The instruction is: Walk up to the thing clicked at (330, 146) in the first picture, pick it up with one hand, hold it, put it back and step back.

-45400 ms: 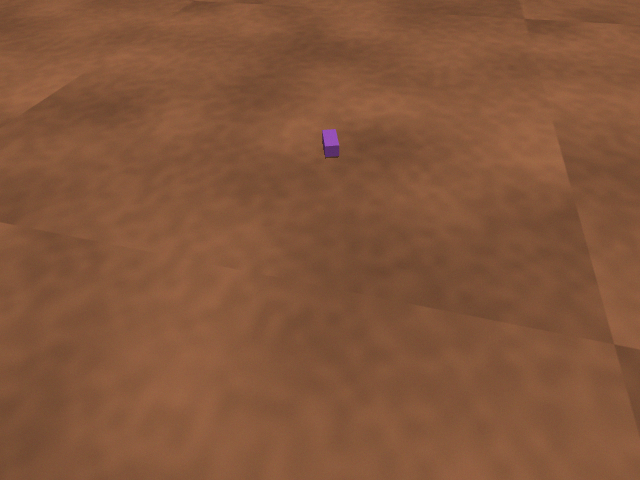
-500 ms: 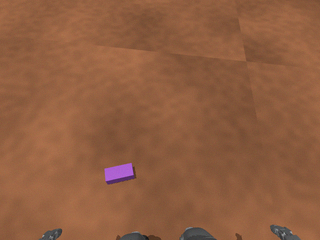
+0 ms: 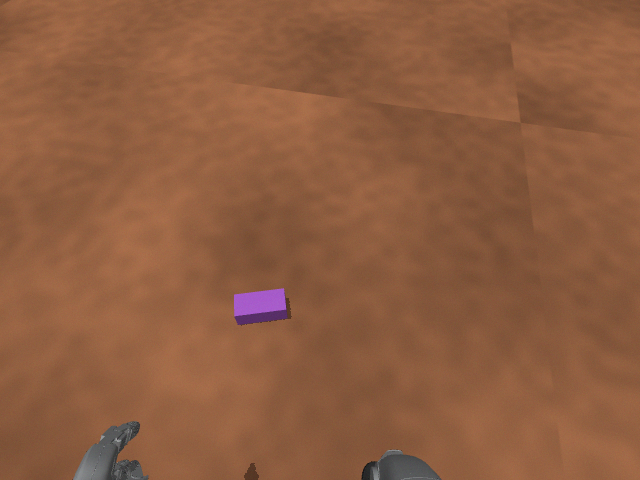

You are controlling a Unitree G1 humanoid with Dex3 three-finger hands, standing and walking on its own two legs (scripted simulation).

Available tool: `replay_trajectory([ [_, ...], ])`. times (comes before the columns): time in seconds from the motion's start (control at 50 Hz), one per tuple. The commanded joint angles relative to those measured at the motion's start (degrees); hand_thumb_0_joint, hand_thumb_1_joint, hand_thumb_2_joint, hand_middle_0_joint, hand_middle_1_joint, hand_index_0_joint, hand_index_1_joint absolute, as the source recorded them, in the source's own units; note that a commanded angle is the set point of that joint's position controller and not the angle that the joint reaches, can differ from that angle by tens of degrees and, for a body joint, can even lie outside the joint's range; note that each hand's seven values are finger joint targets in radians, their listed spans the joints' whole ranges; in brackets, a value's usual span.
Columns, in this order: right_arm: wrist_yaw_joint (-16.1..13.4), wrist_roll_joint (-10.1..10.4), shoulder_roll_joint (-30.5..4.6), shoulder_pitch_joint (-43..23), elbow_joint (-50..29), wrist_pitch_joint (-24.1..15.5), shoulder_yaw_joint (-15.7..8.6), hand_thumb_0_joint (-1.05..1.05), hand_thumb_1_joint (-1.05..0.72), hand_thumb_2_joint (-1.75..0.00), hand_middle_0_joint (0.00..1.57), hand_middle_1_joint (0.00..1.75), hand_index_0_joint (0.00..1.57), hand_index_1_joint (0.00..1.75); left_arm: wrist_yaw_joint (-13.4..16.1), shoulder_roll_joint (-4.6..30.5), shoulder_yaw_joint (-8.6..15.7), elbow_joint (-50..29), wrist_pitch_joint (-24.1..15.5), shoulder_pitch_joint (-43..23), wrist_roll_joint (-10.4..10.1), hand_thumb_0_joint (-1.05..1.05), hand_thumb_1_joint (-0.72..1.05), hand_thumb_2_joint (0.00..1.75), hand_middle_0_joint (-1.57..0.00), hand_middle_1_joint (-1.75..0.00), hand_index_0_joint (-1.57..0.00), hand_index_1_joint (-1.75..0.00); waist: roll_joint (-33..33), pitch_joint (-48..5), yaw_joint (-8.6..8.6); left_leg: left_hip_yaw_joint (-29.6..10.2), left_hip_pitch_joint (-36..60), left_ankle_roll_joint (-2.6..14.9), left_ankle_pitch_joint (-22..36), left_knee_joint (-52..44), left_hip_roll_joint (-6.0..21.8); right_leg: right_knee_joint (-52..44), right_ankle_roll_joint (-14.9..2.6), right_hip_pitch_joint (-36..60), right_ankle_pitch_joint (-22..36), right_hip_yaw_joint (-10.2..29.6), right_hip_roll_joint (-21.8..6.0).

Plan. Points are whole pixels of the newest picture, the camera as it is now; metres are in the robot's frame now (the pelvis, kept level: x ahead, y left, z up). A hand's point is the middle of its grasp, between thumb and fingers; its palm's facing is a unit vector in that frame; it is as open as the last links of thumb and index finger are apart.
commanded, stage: step back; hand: left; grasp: from above
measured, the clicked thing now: (261, 306) +0.68 +0.21 -0.72
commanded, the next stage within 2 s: stand in 1.96 s
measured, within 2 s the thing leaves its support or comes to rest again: neither
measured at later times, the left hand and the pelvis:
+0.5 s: hand out of the picture -0.09 +0.23 -0.14, palm faces -0.07 -0.91 -0.40, open 7.3 cm; pelvis -0.18 -0.04 +0.00, yaw -5 degrees
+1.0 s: hand out of the picture -0.24 +0.21 -0.14, palm faces -0.02 -0.93 -0.37, open 7.3 cm; pelvis -0.35 -0.05 +0.01, yaw -1 degrees
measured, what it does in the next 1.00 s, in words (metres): walks backwards: right foot, then left foot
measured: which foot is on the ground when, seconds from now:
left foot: down 0.00-0.44, up 0.46-0.72, down 0.74-1.00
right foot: down 0.00-0.00, up 0.02-0.38, down 0.40-0.76, up 0.78-1.00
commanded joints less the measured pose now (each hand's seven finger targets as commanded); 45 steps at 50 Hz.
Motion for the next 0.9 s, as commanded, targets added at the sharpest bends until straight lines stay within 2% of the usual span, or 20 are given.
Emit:
replay_trajectory([
  [0.0, -0.18, -1.11, -21.53, 0.53, -5.52, -1.89, -5.81, 0.0, -0.9, -0.9, 0.2, 0.3, 0.2, 0.3, 1.43, 12.43, 4.52, -5.17, -0.74, -4.28, 0.47, 0.0, 0.9, 0.9, -0.2, -0.3, -0.2, -0.3, 16.19, -8.72, -3.95, -31.44, -7.32, 16.7, 20.83, -19.44, 28.57, 21.71, 0.58, -2.47, -25.25, 8.11, 5.96],
  [0.04, -0.98, -1.14, -16.09, -4.1, -5.3, -2.53, -3.97, 0.0, -0.9, -0.9, 0.2, 0.3, 0.2, 0.3, 1.45, 10.63, 4.43, -2.31, -0.2, -0.46, -0.71, 0.0, 0.9, 0.9, -0.2, -0.3, -0.2, -0.3, 7.56, -8.47, 0.75, -18.07, -4.97, 12.47, 33.86, -14.19, 21.05, 33.67, -0.95, -3.89, -19.96, 13.97, 9.08],
  [0.08, -1.32, -0.94, -14.41, -5.2, -6.31, -2.65, -3.57, 0.0, -0.9, -0.9, 0.2, 0.3, 0.2, 0.3, 1.34, 11.04, 4.64, -0.8, -0.13, 3.95, -1.04, 0.0, 0.9, 0.9, -0.2, -0.3, -0.2, -0.3, 8.9, -8.79, 2.6, -12.22, -2.21, 9.85, 36.22, -11.86, 17.38, 36.76, -0.85, -5.73, -15.98, 13.56, 9.39],
  [0.24, -1.58, -0.66, -14.32, 0.47, -7.33, -2.01, -4.77, 0.0, -0.9, -0.9, 0.2, 0.3, 0.2, 0.3, 0.85, 9.92, 4.25, -1.29, -0.61, 3.6, -0.12, 0.0, 0.9, 0.9, -0.2, -0.3, -0.2, -0.3, 12.11, -13.2, -2.13, -12.36, 10.05, 13.93, 35.85, -8.52, 19.79, 19.74, 2.75, -4.95, -18.7, 8.3, 5.6],
  [0.3, -1.09, -1.1, -15.5, -2.38, -8.48, -1.34, -4.91, 0.0, -0.9, -0.9, 0.2, 0.3, 0.2, 0.3, 0.18, 10.02, 4.18, 0.9, -0.93, 6.08, -0.02, 0.0, 0.9, 0.9, -0.2, -0.3, -0.2, -0.3, 14.7, -14.63, -1.21, -11.39, 3.65, 11.29, 27.38, -8.64, 18.42, 5.75, 1.32, 3.72, -15.72, 3.76, 3.49],
  [0.36, -0.67, -0.42, -15.78, -6.16, -9.27, -0.22, -4.65, 0.0, -0.9, -0.9, 0.2, 0.3, 0.2, 0.3, -0.27, 10.39, 4.59, 5.21, -1.17, 14.43, 0.29, 0.0, 0.9, 0.9, -0.2, -0.3, -0.2, -0.3, 13.7, -15.71, 2.76, -10.12, -6.7, 6.87, 14.37, -7.47, 16.65, -8.7, -1.51, 15.28, -5.61, 0.92, 3.87],
  [0.38, -0.51, -0.24, -13.99, -4.86, -9.31, 0.0, -4.09, 0.0, -0.9, -0.9, 0.2, 0.3, 0.2, 0.3, -0.34, 12.35, 5.17, 4.86, -1.47, 14.78, 0.91, 0.0, 0.9, 0.9, -0.2, -0.3, -0.2, -0.3, 7.99, -14.84, 2.79, -8.43, -12.44, 4.01, 5.2, -3.49, 12.9, -12.08, -3.22, 16.74, -8.35, 7.95, 0.52],
  [0.4, -0.53, 0.22, -9.82, -5.49, -10.43, -0.03, -3.16, 0.0, -0.9, -0.9, 0.2, 0.3, 0.2, 0.3, -0.44, 17.43, 6.59, 3.4, -1.69, 13.2, 1.36, 0.0, 0.9, 0.9, -0.2, -0.3, -0.2, -0.3, -6.53, -11.57, 3.32, -4.54, -23.2, 0.01, -7.26, 9.3, 1.47, -18.05, -7.47, 15.19, -11.35, 26.27, -11.72],
  [0.42, -1.75, 0.06, -10.79, -7.88, -10.33, 0.22, -3.84, 0.0, -0.9, -0.9, 0.2, 0.3, 0.2, 0.3, -0.29, 22.93, 7.26, 0.81, -1.6, 7.09, 1.62, 0.0, 0.9, 0.9, -0.2, -0.3, -0.2, -0.3, -15.57, -8.46, 5.01, -4.87, -17.61, -1.55, -14.42, 24.93, -1.49, -23.47, -16.53, -2.21, -11.35, 35.32, -22.25],
  [0.44, -1.83, -0.01, -12.74, -6.9, -9.6, 0.37, -4.34, 0.0, -0.9, -0.9, 0.2, 0.3, 0.2, 0.3, -0.03, 20.95, 6.64, -0.77, -1.92, 3.43, 1.25, 0.0, 0.9, 0.9, -0.2, -0.3, -0.2, -0.3, -10.43, -5.57, 2.92, -9.09, -15.54, -1.75, -11.98, 31.44, -0.48, -23.52, -16.34, -7.35, -11.05, 32.59, -21.12],
  [0.46, -1.73, 0.35, -12.69, -3.57, -7.71, 0.31, -4.07, 0.0, -0.9, -0.9, 0.2, 0.3, 0.2, 0.3, 0.41, 17.75, 5.46, -1.66, -2.18, -1.2, 0.62, 0.0, 0.9, 0.9, -0.2, -0.3, -0.2, -0.3, -4.84, -4.7, 0.25, -10.27, -15.53, -1.72, -7.07, 33.89, -1.96, -19.38, -13.13, -6.55, -4.88, 22.87, -15.51],
  [0.5, -1.45, 0.91, -11.47, 0.23, -5.99, 0.0, -3.56, 0.0, -0.9, -0.9, 0.2, 0.3, 0.2, 0.3, 0.87, 14.4, 5.12, -2.05, -2.0, -5.12, 1.26, 0.0, 0.9, 0.9, -0.2, -0.3, -0.2, -0.3, -5.48, -4.89, -1.84, -7.26, -13.4, -1.79, -3.76, 35.43, -3.55, -15.75, -9.77, -5.0, 1.52, 12.94, -10.29],
  [0.62, -1.17, -0.17, -9.76, -0.67, -6.64, -0.84, -2.55, 0.0, -0.9, -0.9, 0.2, 0.3, 0.2, 0.3, 1.6, 14.34, 4.8, -1.36, -1.42, 2.78, 1.4, 0.0, 0.9, 0.9, -0.2, -0.3, -0.2, -0.3, -8.62, -9.83, 3.52, -1.55, -14.22, -2.05, -9.67, 10.89, 0.86, -9.33, -10.78, 15.38, 16.06, 13.32, -12.84],
  [0.7, -1.04, -0.58, -10.45, 6.17, -2.96, -1.11, -3.41, 0.0, -0.9, -0.9, 0.2, 0.3, 0.2, 0.3, 1.1, 13.65, 3.34, -1.73, -0.21, 2.16, -0.09, 0.0, 0.9, 0.9, -0.2, -0.3, -0.2, -0.3, -5.73, -14.14, 0.33, 0.58, -0.68, 0.54, 7.56, -12.75, 2.41, -2.37, -5.81, 12.06, 13.27, 11.29, -9.51],
  [0.72, -1.02, -1.19, -13.3, 5.88, -2.96, -1.13, -4.28, 0.0, -0.9, -0.9, 0.2, 0.3, 0.2, 0.3, 0.9, 11.58, 2.6, -2.02, -0.13, 3.24, -0.16, 0.0, 0.9, 0.9, -0.2, -0.3, -0.2, -0.3, 1.57, -14.58, 0.75, -10.81, 3.33, 3.57, 9.67, -14.76, 10.67, 2.39, -3.19, 4.25, 2.91, 9.04, -5.75],
  [0.74, -0.3, -0.87, -20.21, 1.35, -4.35, -0.7, -5.29, 0.0, -0.9, -0.9, 0.2, 0.3, 0.2, 0.3, 1.17, 11.02, 2.48, -3.47, -0.49, -1.32, -0.87, 0.0, 0.9, 0.9, -0.2, -0.3, -0.2, -0.3, 16.7, -12.55, -0.18, -24.97, -1.62, 11.9, 19.04, -16.57, 23.09, 12.34, -0.28, -2.31, -16.7, -1.22, 4.41],
  [0.76, -0.33, -1.53, -21.52, 0.11, -5.31, -1.03, -5.88, 0.0, -0.9, -0.9, 0.2, 0.3, 0.2, 0.3, 1.7, 12.76, 3.93, -3.41, -0.29, -5.4, 0.01, 0.0, 0.9, 0.9, -0.2, -0.3, -0.2, -0.3, 16.82, -10.23, -2.83, -31.25, -9.09, 17.56, 22.57, -18.79, 28.02, 25.41, 0.28, -0.59, -24.98, 5.78, 3.87],
  [0.8, -1.16, -1.51, -16.13, -3.19, -5.35, -1.73, -3.69, 0.0, -0.9, -0.9, 0.2, 0.3, 0.2, 0.3, 1.47, 11.15, 3.55, -0.9, 0.21, -1.61, -1.14, 0.0, 0.9, 0.9, -0.2, -0.3, -0.2, -0.3, 6.54, -11.08, 0.98, -17.46, -6.38, 13.94, 37.23, -11.9, 20.64, 34.98, -0.62, -2.02, -20.97, 11.48, 6.91],
  [0.82, -1.43, -1.25, -15.52, -4.2, -5.89, -1.74, -3.35, 0.0, -0.9, -0.9, 0.2, 0.3, 0.2, 0.3, 1.33, 11.14, 3.54, 0.22, 0.38, 0.76, -1.43, 0.0, 0.9, 0.9, -0.2, -0.3, -0.2, -0.3, 7.51, -10.56, 2.31, -14.17, -7.22, 12.44, 37.49, -10.76, 19.2, 36.99, -0.82, -1.88, -18.93, 10.94, 7.14],
  [0.88, -1.03, -1.34, -13.02, -4.08, -5.75, -1.7, -3.15, 0.0, -0.9, -0.9, 0.2, 0.3, 0.2, 0.3, 0.72, 10.4, 3.5, 1.74, -0.53, 3.73, -0.63, 0.0, 0.9, 0.9, -0.2, -0.3, -0.2, -0.3, 10.23, -10.5, 1.88, -10.47, -2.51, 10.54, 22.66, -10.95, 15.4, 25.22, 0.23, -1.18, -16.92, 7.98, 5.94],
])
